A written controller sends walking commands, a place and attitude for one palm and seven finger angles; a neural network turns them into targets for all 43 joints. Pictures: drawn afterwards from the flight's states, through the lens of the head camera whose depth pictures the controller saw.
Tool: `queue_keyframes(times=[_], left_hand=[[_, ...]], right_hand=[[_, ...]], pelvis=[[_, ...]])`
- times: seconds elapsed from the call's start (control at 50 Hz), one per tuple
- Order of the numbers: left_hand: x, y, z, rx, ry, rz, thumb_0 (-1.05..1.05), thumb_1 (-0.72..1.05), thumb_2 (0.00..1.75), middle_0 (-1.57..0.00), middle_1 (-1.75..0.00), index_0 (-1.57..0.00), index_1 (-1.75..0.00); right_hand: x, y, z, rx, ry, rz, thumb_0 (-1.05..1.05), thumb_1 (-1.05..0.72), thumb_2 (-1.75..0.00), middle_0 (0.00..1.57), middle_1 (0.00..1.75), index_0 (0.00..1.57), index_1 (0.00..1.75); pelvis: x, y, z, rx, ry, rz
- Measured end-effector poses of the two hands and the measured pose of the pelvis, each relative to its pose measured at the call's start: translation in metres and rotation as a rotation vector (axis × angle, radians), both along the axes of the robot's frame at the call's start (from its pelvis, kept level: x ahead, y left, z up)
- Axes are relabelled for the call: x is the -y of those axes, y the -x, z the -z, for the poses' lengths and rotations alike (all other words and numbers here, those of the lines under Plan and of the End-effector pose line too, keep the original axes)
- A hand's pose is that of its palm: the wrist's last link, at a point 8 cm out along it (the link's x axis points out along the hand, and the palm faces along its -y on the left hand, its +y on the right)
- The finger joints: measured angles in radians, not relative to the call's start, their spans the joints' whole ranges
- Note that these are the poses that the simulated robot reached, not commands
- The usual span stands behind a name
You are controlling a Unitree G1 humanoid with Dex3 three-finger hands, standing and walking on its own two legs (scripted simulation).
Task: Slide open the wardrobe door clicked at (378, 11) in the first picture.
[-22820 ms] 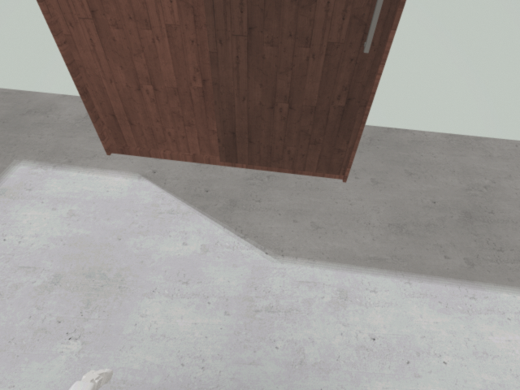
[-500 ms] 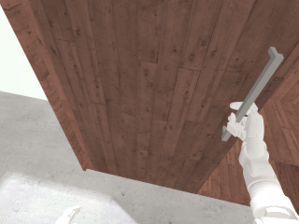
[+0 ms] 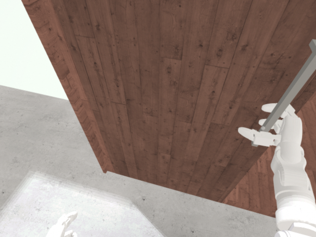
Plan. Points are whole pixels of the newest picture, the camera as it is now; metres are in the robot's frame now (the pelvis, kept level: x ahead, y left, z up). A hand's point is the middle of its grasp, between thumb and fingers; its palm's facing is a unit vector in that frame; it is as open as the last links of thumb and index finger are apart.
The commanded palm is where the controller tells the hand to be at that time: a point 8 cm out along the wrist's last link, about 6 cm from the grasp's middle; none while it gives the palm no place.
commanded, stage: loosen the grip on the handle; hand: right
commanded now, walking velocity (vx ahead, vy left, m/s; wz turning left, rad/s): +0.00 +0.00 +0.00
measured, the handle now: (278, 103) +0.44 -0.26 +0.13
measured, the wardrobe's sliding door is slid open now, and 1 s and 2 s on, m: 0.58 0.58 0.58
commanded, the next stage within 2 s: slip the hand off the handle in 0.26 s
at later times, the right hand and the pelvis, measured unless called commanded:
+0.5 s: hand (271, 132) +0.39 -0.25 +0.08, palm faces +0.36 +0.91 -0.21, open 14.5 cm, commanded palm +0.34 -0.30 +0.10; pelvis +0.01 -0.02 +0.00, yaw +0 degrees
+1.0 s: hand (293, 134) +0.38 -0.30 +0.09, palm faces +0.36 +0.90 -0.23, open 14.5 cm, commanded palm +0.33 -0.34 +0.10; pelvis +0.00 -0.02 +0.00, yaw -1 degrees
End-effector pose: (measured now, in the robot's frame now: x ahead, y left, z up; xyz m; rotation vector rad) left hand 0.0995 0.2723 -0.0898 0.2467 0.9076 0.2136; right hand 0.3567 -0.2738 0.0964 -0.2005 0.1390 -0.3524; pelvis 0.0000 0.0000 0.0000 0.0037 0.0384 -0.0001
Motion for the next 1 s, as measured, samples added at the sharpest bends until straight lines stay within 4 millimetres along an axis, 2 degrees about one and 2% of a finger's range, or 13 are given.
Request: queue_keyframes(times=[0.1, 0.24, 0.4, 0.5, 0.62, 0.74, 0.84, 1.0], left_hand=[[0.004, 0.006, 0.005, -0.032, -0.001, -0.016, 0.01, 0.90, 0.90, -0.20, -0.30, -0.20, -0.30], [0.022, 0.005, 0.014, -0.064, 0.024, -0.007, 0.01, 0.90, 0.90, -0.20, -0.30, -0.20, -0.30], [0.043, -0.010, 0.017, -0.040, 0.054, 0.014, 0.01, 0.90, 0.90, -0.20, -0.30, -0.20, -0.30], [0.047, -0.019, 0.012, -0.017, 0.042, 0.016, 0.01, 0.90, 0.89, -0.21, -0.30, -0.20, -0.30], [0.045, -0.023, 0.007, 0.002, 0.021, 0.023, 0.01, 0.90, 0.90, -0.21, -0.30, -0.20, -0.30], [0.041, -0.018, 0.007, -0.014, -0.003, 0.034, 0.01, 0.90, 0.90, -0.20, -0.30, -0.20, -0.30], [0.038, -0.009, 0.008, -0.038, -0.019, 0.037, 0.01, 0.90, 0.90, -0.20, -0.30, -0.20, -0.30], [0.037, 0.011, 0.012, -0.065, -0.004, 0.003, 0.01, 0.90, 0.90, -0.20, -0.30, -0.20, -0.30]], right_hand=[[0.004, 0.002, 0.002, -0.005, -0.005, 0.002, 0.00, 0.34, -0.30, 0.36, 1.28, 0.39, 1.34], [0.011, 0.002, 0.005, -0.012, 0.002, 0.024, -0.01, 0.50, -0.22, 0.31, 1.22, 0.32, 1.24], [0.009, 0.006, 0.005, -0.001, -0.015, 0.013, -0.01, 0.54, -0.20, 0.27, 1.17, 0.27, 1.17], [0.022, 0.007, 0.006, -0.016, -0.016, 0.035, -0.01, 0.55, -0.20, 0.26, 1.15, 0.29, 1.18], [0.044, 0.019, -0.002, 0.008, 0.005, 0.064, -0.01, 0.55, -0.20, 0.25, 1.15, 0.28, 1.17], [0.060, 0.027, 0.001, -0.019, 0.000, 0.066, -0.01, 0.55, -0.20, 0.25, 1.15, 0.26, 1.16], [0.065, 0.023, 0.004, -0.014, -0.004, 0.054, -0.01, 0.55, -0.20, 0.25, 1.15, 0.25, 1.15], [0.070, 0.017, -0.003, 0.014, 0.015, 0.034, -0.01, 0.55, -0.20, 0.25, 1.15, 0.27, 1.17]], pelvis=[[0.003, -0.002, 0.001, -0.009, -0.002, 0.000], [0.010, -0.006, 0.001, -0.019, -0.009, 0.006], [0.018, -0.012, 0.001, -0.016, -0.012, 0.008], [0.019, -0.011, 0.000, -0.012, -0.012, 0.004], [0.021, -0.009, 0.000, -0.005, -0.017, 0.007], [0.022, -0.003, 0.000, -0.002, -0.022, 0.024], [0.022, 0.002, 0.001, -0.012, -0.025, 0.031], [0.023, 0.000, 0.001, -0.023, -0.025, 0.020]])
